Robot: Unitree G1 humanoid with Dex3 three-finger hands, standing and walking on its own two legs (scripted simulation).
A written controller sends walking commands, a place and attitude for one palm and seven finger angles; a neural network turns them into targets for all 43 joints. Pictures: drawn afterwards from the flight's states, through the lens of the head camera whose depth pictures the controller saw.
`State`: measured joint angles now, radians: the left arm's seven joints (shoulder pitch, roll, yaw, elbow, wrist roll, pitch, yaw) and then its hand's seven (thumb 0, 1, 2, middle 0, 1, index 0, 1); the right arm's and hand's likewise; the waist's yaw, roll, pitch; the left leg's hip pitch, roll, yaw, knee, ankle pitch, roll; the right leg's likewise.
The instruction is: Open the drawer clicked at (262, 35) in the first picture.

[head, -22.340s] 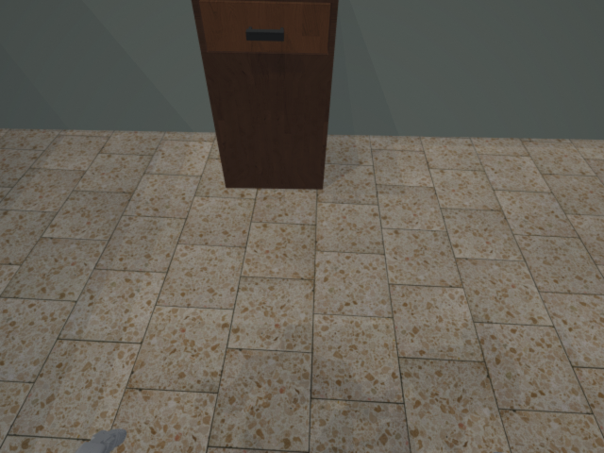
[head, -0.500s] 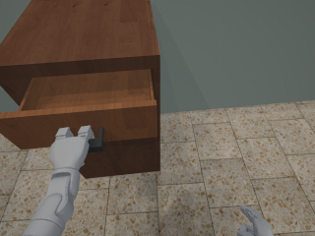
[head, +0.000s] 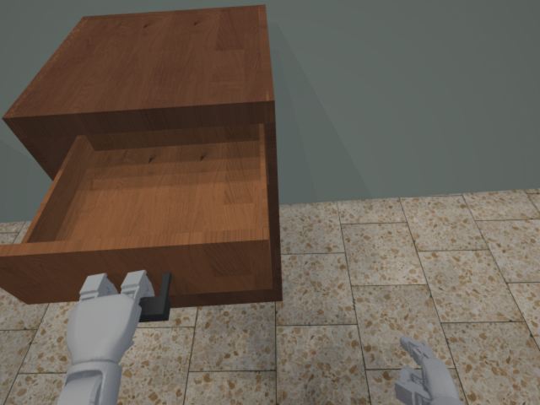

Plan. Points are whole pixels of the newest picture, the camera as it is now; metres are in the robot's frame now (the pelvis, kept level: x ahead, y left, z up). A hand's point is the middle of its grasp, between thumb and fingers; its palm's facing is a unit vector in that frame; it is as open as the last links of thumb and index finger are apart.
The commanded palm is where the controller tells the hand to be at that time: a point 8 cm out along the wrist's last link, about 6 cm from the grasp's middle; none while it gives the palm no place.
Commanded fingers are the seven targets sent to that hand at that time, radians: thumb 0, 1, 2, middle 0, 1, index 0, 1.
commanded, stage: pull the drawer open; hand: left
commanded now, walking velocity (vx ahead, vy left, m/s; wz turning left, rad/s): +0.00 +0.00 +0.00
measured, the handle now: (128, 295) +0.27 +0.25 +0.01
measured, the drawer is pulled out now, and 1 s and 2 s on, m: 0.26 0.30 0.30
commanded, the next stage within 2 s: open the thumb to release the handle in 0.58 s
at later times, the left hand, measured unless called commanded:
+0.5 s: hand (115, 370) +0.17 +0.24 -0.01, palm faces +0.00 -0.06 -1.00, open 5.9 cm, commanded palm +0.13 +0.24 +0.04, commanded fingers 0.00 0.90 0.90 -0.40 -1.35 -0.40 -1.35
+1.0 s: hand (116, 364) +0.17 +0.24 -0.01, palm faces +0.03 -0.06 -1.00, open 8.4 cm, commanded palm +0.15 +0.24 +0.04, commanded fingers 0.00 -0.29 0.39 -0.31 -1.22 -0.31 -1.22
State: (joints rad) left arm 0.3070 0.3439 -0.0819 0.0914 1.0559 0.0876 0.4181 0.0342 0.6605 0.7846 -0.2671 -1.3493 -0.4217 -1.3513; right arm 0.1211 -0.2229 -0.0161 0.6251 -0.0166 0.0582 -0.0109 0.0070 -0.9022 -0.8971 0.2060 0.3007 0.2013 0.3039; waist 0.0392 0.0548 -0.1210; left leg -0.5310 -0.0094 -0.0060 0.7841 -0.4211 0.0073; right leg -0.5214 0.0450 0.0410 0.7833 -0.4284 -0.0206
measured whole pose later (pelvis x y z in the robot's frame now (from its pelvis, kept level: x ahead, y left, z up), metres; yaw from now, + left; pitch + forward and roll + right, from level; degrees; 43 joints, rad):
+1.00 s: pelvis -0.02 -0.01 -0.01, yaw +1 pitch +8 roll +0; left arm 0.38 0.32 -0.10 0.02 1.06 0.11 0.47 0.00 0.29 0.64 -0.36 -1.31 -0.38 -1.29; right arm 0.08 -0.22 -0.01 0.64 -0.02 0.06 -0.05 0.01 -0.90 -0.90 0.21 0.30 0.20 0.30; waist 0.07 0.05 -0.11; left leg -0.56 -0.01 -0.02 0.84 -0.42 0.00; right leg -0.56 0.04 0.03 0.85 -0.44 -0.03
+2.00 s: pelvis -0.02 +0.00 +0.01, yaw +1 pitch +4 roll +0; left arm 0.34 0.36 -0.12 -0.11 1.01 0.14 0.34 0.00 -0.49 0.30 -0.32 -1.21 -0.40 -1.24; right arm 0.07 -0.22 0.00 0.64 -0.01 0.06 -0.05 0.01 -0.90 -0.90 0.21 0.30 0.20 0.30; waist 0.09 0.08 -0.08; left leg -0.43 -0.02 -0.02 0.73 -0.37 0.01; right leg -0.42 0.03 0.02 0.73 -0.39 -0.02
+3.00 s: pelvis -0.02 +0.01 +0.03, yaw +2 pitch -2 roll +0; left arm 0.30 0.46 -0.08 -0.45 0.88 0.22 -0.01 -0.01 -0.49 0.30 -0.32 -1.21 -0.32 -1.20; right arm 0.03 -0.25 0.05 0.62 0.02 0.12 0.00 0.01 -0.90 -0.90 0.20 0.30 0.20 0.30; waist 0.11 0.12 0.00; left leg -0.17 -0.03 -0.03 0.44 -0.24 0.02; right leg -0.15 0.01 0.03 0.45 -0.26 -0.01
